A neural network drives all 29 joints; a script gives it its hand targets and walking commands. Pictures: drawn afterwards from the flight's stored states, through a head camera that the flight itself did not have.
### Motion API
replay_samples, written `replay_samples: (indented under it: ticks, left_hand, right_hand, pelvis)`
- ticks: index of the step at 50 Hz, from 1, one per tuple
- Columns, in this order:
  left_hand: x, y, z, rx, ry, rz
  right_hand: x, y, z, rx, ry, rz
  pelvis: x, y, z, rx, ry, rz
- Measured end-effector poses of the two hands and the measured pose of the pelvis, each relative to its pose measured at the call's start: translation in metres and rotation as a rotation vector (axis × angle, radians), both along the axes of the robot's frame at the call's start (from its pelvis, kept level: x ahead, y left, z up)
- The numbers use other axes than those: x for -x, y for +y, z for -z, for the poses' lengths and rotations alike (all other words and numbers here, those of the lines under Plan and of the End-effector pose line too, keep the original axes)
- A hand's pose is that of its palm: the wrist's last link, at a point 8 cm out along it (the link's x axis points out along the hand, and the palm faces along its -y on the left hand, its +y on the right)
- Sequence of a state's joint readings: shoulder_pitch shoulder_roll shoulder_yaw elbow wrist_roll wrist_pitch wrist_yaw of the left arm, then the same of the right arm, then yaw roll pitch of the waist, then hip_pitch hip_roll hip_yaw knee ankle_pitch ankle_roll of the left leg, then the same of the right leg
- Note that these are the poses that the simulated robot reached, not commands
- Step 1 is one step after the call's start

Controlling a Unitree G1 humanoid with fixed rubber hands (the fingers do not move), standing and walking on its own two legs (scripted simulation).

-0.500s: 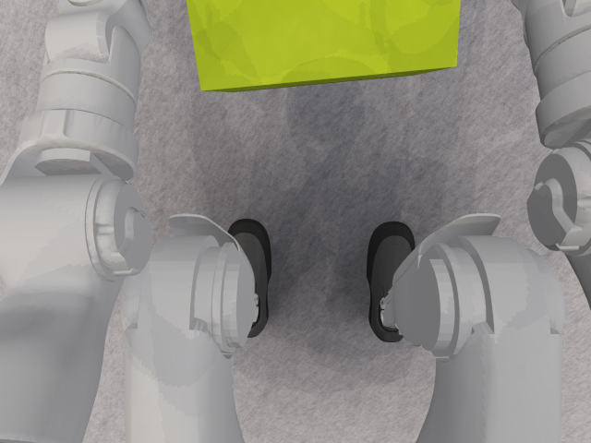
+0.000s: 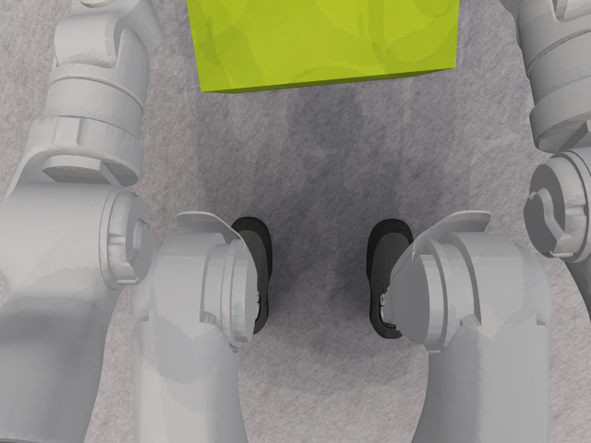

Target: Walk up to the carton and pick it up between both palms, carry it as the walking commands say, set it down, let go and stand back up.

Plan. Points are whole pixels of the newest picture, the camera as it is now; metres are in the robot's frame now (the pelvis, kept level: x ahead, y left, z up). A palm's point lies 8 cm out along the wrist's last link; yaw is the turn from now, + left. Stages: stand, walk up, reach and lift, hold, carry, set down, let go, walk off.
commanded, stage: reach and lift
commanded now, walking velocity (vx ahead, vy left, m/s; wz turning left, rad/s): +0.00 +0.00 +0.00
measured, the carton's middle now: out of the picture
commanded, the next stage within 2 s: none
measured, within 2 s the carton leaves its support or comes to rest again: neither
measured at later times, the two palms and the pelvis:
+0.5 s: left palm out of the picture +0.55 +0.18 -0.11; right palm out of the picture +0.58 -0.17 -0.10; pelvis +0.00 +0.00 +0.03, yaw +0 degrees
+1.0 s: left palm out of the picture +0.54 +0.17 -0.03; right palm out of the picture +0.56 -0.17 -0.03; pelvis +0.00 +0.00 +0.08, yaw +0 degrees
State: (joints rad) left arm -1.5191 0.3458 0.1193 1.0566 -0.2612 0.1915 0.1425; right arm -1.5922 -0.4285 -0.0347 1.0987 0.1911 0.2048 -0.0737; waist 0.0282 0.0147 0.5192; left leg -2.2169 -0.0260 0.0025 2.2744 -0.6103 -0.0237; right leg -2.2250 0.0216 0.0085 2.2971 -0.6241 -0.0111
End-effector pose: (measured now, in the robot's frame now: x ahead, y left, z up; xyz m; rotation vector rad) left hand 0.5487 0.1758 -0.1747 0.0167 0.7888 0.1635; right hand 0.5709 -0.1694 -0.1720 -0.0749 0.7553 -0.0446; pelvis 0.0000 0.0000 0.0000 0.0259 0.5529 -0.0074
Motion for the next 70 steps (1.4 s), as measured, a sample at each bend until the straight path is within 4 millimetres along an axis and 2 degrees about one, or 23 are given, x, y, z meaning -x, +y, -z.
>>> replay_samples:
  ticks: [12, 25, 32, 55, 70]
  left_hand:
    - [-0.009, -0.002, -0.044, 0.002, -0.046, -0.008]
    - [-0.006, 0.001, -0.067, -0.015, -0.043, -0.015]
    - [-0.006, -0.001, -0.088, -0.016, -0.063, -0.032]
    - [0.016, -0.006, -0.159, -0.017, -0.079, -0.043]
    - [0.03, -0.009, -0.206, -0.06, -0.08, -0.095]
  right_hand:
    - [-0.015, -0.001, -0.054, 0.008, -0.043, 0.009]
    - [-0.01, 0.003, -0.068, 0.009, -0.035, 0.007]
    - [-0.009, 0.003, -0.087, 0.012, -0.053, 0.026]
    - [0.018, 0.0, -0.154, 0.006, -0.059, 0.065]
    - [0.033, 0.006, -0.199, 0.032, -0.058, 0.109]
  pelvis:
    - [0.007, 0.001, -0.015, 0.0, 0.043, 0.006]
    - [-0.001, 0.001, -0.033, 0.0, 0.107, 0.004]
    - [-0.003, 0.0, -0.041, -0.002, 0.138, 0.005]
    - [0.006, -0.003, -0.085, -0.009, 0.252, 0.007]
    - [0.005, -0.004, -0.114, -0.01, 0.295, 0.01]
